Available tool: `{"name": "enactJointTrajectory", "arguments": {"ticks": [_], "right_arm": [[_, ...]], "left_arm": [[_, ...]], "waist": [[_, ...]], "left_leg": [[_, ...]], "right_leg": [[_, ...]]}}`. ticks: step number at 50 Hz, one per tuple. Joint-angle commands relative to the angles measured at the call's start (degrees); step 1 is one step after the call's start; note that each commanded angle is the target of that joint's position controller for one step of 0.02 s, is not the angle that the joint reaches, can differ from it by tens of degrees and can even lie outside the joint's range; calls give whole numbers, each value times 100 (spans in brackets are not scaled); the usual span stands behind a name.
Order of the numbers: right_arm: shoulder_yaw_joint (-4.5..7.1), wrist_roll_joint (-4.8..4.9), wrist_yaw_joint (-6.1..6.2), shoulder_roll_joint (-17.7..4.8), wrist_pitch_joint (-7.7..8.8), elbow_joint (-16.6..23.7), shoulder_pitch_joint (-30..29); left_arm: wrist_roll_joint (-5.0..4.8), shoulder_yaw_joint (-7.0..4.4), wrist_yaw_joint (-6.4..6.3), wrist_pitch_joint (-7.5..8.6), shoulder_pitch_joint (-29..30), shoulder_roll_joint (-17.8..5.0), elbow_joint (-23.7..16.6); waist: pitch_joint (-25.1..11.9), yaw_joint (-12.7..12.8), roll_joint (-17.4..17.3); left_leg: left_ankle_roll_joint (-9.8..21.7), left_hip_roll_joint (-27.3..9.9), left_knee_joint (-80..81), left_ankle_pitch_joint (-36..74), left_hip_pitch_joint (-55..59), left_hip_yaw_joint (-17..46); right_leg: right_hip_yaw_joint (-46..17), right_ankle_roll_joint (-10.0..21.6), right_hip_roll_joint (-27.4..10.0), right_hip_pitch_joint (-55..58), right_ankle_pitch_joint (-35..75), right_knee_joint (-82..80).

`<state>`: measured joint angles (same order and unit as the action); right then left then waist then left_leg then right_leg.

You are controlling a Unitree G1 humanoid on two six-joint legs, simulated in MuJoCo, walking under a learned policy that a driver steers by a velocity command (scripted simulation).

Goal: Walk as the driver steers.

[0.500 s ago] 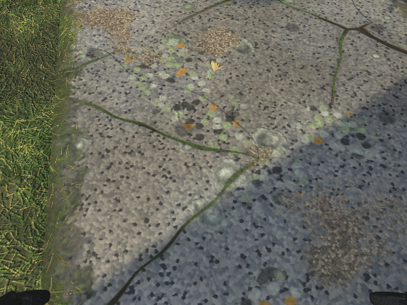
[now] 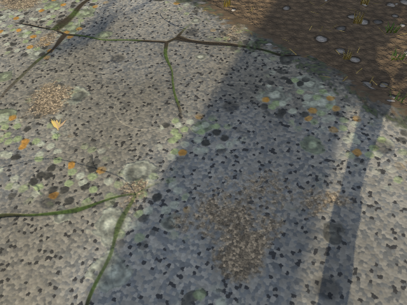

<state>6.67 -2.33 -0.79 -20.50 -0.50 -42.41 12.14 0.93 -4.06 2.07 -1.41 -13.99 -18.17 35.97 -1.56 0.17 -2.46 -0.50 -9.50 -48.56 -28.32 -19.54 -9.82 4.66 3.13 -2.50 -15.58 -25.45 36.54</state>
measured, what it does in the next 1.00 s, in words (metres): walks ahead, turning left: left foot, then right foot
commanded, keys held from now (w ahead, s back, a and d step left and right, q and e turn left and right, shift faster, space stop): w+shift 0.40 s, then w+q+shift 0.60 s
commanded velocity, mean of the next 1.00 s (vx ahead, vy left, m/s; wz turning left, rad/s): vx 0.92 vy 0.00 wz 0.22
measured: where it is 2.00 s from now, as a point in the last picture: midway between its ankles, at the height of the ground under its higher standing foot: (202, 128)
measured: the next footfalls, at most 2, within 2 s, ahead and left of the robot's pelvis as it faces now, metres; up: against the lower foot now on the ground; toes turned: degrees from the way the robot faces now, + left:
left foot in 0.36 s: +0.45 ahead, +0.03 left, +0.00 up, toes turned -5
right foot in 0.82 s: +0.85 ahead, -0.20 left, +0.00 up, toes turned +9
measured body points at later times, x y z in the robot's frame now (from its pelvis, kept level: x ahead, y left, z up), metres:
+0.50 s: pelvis +0.36 -0.02 +0.00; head +0.38 -0.03 +0.45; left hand +0.48 +0.23 -0.12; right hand +0.38 -0.32 -0.12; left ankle +0.41 +0.04 -0.72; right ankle +0.18 -0.13 -0.61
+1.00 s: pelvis +0.81 -0.08 +0.02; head +0.83 -0.08 +0.47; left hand +0.79 +0.22 -0.09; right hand +1.01 -0.33 -0.09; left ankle +0.74 +0.01 -0.62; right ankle +0.81 -0.21 -0.72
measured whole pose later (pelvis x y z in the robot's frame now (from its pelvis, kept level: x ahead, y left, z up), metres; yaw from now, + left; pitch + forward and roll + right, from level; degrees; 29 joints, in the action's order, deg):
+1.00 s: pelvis +0.81 -0.08 +0.02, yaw +17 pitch +2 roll -2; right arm 5.0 -1.3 -2.7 -21.4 0.5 -43.0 12.9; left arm 2.3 -2.6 -0.3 5.6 -16.7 -17.9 46.6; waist 0.4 0.8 -3.1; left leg 5.4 -2.1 -72.7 -14.6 -33.7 -0.8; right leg 7.8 -0.9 -1.7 -10.2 -15.5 23.9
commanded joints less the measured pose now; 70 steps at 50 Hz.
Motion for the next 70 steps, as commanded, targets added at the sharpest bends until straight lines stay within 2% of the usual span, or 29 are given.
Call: {"name": "enactJointTrajectory", "arguments": {"ticks": [1,5,14,17,18,19,20,21,23,25,28,31,37,40,41,42,43,45,49,56,59,60,61,62,63,64,65,66,70], "right_arm": [[-238,-257,-192,-10,187,1360,-1891],[-160,-99,-378,-466,198,668,-847],[-427,80,-350,14,152,1003,-1770],[-264,122,-118,-328,136,554,-17],[-161,121,-6,-480,138,112,1460],[10,4,118,-1055,170,-124,2279],[74,-105,60,-1420,259,-192,2182],[-18,20,-25,-942,263,-159,1448],[-110,96,-66,-378,330,-178,867],[-260,79,-56,-29,383,-395,841],[-239,171,-5,-160,518,-554,1094],[-156,201,13,-323,579,-473,1206],[-12,291,19,-621,574,-509,1527],[64,223,10,-921,551,-450,1268],[-83,203,6,-352,607,-272,1155],[-310,502,8,525,603,97,1764],[-287,372,51,58,493,48,1303],[-218,208,-47,-160,385,52,542],[-320,54,-276,262,63,403,5],[-538,4,-494,218,71,1039,-1350],[-449,-47,-456,-24,148,642,-249],[-106,515,-408,-647,219,681,478],[82,576,-282,-1047,186,374,1294],[145,581,-63,-1266,96,380,1139],[98,177,-56,-1684,145,818,579],[128,63,-95,-1528,147,1082,600],[139,95,-109,-1342,211,1120,234],[53,301,-99,-937,292,1225,-231],[9,376,47,-670,261,1187,-570]], "left_arm": [[95,-236,-150,176,-1322,-1158,28],[58,-14,-186,465,-768,-715,183],[-19,14,-189,693,-1257,-712,1044],[132,-93,-246,648,-1124,-1151,1252],[168,-123,-272,588,-772,-1195,1235],[98,27,-221,617,-1002,-643,1138],[-21,222,-97,711,-1411,189,973],[32,181,-98,787,-752,-223,875],[131,176,-79,813,-205,-459,791],[299,261,-31,712,-108,-217,627],[371,395,27,561,444,-24,328],[223,516,101,614,1530,-45,-84],[97,446,33,644,2015,-273,-249],[128,140,-218,721,-87,-840,271],[270,-39,-361,728,-1403,-1310,399],[445,-142,-345,684,-1243,-1765,407],[309,-133,-331,630,-696,-1312,361],[254,54,-272,658,-144,-472,416],[65,162,-214,818,-537,-47,950],[13,109,-237,960,-332,-390,1113],[-86,-37,-353,841,-590,-987,1055],[-347,-330,-486,770,-98,-1895,663],[-348,-273,-508,717,129,-1527,562],[-119,-41,-447,737,-64,-597,510],[50,90,-396,866,-1063,-371,191],[5,63,-364,959,-793,-820,18],[-224,64,-335,996,-378,-856,-264],[-156,32,-404,927,-138,-915,-213],[20,-36,-462,630,52,-755,-208]], "waist": [[535,895,1328],[730,188,776],[1083,162,643],[-94,-705,996],[-673,-1456,823],[-1253,-1520,-95],[-1563,-877,-1766],[-855,-730,-1136],[-57,-339,250],[270,78,93],[801,172,68],[1085,-72,142],[560,-368,-6],[-819,705,61],[-1724,1184,636],[-2419,539,2355],[-1738,490,1746],[-416,398,561],[209,68,854],[1077,-175,299],[228,-666,591],[-329,-1152,1226],[-733,-1483,777],[-575,-1085,-846],[-1817,-254,-1429],[-2917,-643,-324],[-2270,-379,59],[-1519,-117,829],[-155,306,848]], "left_leg": [[-26,303,-2527,125,-4583,879],[-252,196,-1392,1856,-3064,800],[478,722,1100,2575,-1711,253],[816,1457,908,1617,408,111],[872,1434,1120,1464,1920,200],[1012,437,1370,-431,3495,1554],[1502,-910,2919,-2689,3928,5105],[1490,-814,3754,-2401,3270,6209],[1552,-571,3608,-905,1947,4567],[1464,-64,3717,-262,871,3712],[1730,132,4201,-15,140,3262],[1625,410,4579,925,-315,2759],[1171,314,3865,3510,998,2689],[834,723,828,4985,694,2418],[816,1048,-1135,3280,-230,2071],[675,1546,-2857,-121,-1952,1592],[789,1106,-3308,498,-2595,1523],[728,628,-2807,1295,-2517,1429],[567,275,-2549,1458,-2574,1324],[648,736,285,3100,-1566,87],[855,1532,961,3068,232,-262],[949,1440,848,2982,1219,314],[1139,1320,1436,3627,2472,757],[1437,682,1748,5303,3645,1677],[2743,-633,1580,7408,4835,4457],[3076,-909,1936,6802,5061,4943],[3111,-757,2662,4417,4361,5254],[2685,-404,2861,3606,3381,4962],[2083,466,2966,5344,458,3468]], "right_leg": [[-4146,1351,-1960,2238,-1235,-2841],[-2328,967,-935,1452,-117,-3162],[-895,794,-872,1930,4018,-3529],[-651,608,-954,2224,8062,-1329],[-491,511,-786,1533,7849,391],[-452,426,-205,-58,5805,2649],[-1158,309,1080,-1736,225,4488],[-1616,490,925,-2303,428,4845],[-1136,470,141,-2182,1235,4312],[-1088,241,-119,-1774,1149,3698],[-877,-181,-397,-2123,1125,2826],[-568,-547,-351,-1800,2262,962],[-481,-471,91,-650,2921,-655],[-504,-233,166,1987,1579,-657],[-1836,-87,-1184,3358,-560,-698],[-5075,456,-2742,4315,-2472,-1991],[-5341,517,-2431,3616,-2957,-2402],[-3092,315,-1835,2201,-524,-2196],[-1197,26,-1403,1422,1594,-2427],[1030,-193,-799,705,5029,-2745],[1053,-315,-916,1076,7739,-760],[676,-395,-1007,948,8285,126],[653,-552,-742,340,6652,1591],[632,-857,330,-1174,273,3882],[-538,-1027,814,-2455,-1269,5875],[-1560,-943,591,-2511,-1068,6136],[-1585,-819,533,-3046,-637,5579],[-1558,-774,215,-2976,-343,4954],[-1349,-984,32,-1812,-73,3203]]}}
Over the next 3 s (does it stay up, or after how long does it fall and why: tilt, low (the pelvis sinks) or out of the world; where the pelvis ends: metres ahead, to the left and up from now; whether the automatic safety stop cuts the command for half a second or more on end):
stays up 1.54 0.43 -0.01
